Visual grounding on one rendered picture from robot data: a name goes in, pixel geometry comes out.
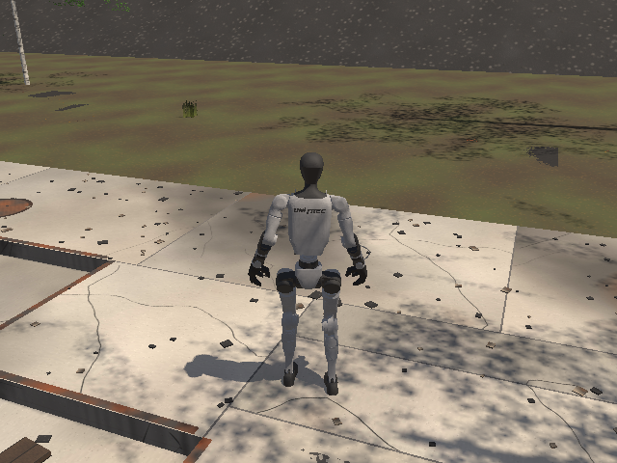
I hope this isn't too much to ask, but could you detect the robot left upper arm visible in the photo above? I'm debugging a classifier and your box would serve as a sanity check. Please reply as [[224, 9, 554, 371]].
[[262, 194, 290, 246]]

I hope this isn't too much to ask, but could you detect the right robot hand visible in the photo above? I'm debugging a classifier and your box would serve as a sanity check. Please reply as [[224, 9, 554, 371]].
[[345, 265, 367, 286]]

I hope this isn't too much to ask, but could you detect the robot left foot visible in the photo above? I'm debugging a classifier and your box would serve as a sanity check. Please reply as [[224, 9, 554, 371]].
[[283, 362, 298, 387]]

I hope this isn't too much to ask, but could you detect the left robot forearm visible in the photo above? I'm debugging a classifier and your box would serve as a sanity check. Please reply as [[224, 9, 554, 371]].
[[252, 231, 272, 268]]

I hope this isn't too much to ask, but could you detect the left robot shin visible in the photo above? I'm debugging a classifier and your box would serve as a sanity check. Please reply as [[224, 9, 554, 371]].
[[282, 313, 297, 374]]

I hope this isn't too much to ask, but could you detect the left robot hand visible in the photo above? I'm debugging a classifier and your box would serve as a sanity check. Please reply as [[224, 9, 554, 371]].
[[248, 264, 270, 286]]

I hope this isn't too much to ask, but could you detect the right robot forearm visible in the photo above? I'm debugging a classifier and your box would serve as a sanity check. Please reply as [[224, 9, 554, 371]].
[[346, 234, 365, 269]]

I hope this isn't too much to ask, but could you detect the robot right upper arm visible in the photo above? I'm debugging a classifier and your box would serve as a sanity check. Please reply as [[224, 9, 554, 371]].
[[331, 195, 357, 249]]

